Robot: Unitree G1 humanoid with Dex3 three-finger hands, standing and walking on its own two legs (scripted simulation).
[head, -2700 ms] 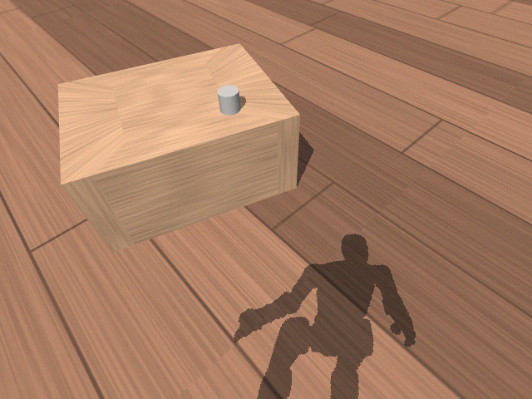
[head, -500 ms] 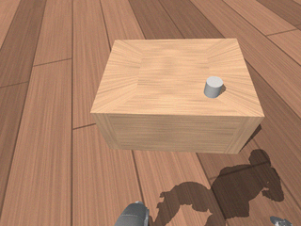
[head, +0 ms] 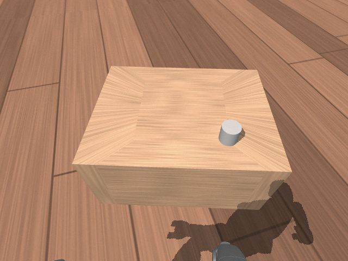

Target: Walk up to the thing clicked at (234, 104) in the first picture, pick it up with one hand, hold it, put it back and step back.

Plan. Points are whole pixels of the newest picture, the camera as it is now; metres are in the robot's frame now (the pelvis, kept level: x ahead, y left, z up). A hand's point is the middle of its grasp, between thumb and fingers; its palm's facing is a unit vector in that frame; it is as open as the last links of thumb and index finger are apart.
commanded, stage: walk up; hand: right
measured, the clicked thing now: (229, 133) +0.67 -0.21 -0.27
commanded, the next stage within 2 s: none
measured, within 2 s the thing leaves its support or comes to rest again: neither
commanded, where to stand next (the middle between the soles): +0.18 -0.02 m, yaw +2 degrees
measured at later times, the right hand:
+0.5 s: hand (302, 247) +0.18 -0.31 -0.16, palm faces -0.14 +0.93 -0.34, open 7.4 cm
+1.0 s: hand (284, 240) +0.20 -0.27 -0.15, palm faces -0.10 +0.94 -0.31, open 7.4 cm
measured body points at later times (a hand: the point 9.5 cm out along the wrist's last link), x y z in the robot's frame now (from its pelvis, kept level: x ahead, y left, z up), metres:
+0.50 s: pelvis +0.09 -0.06 +0.00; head +0.13 -0.07 +0.44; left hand +0.12 +0.26 -0.11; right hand +0.19 -0.36 -0.14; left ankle +0.15 +0.06 -0.71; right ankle +0.10 -0.17 -0.73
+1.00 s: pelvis +0.08 -0.02 +0.00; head +0.08 -0.03 +0.44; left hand +0.09 +0.31 -0.11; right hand +0.20 -0.31 -0.13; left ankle +0.13 +0.06 -0.73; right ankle +0.08 -0.16 -0.73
